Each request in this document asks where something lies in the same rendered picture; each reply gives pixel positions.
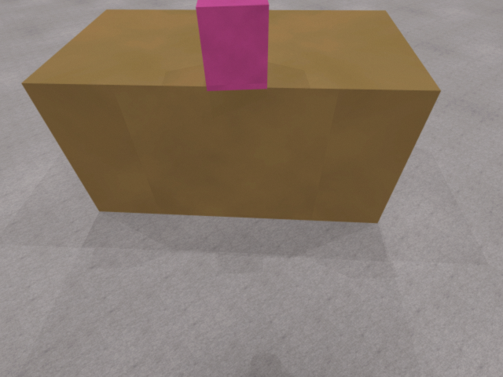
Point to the pedestal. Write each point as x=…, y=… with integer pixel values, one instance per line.
x=346, y=100

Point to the carton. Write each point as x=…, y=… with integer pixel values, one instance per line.
x=234, y=43

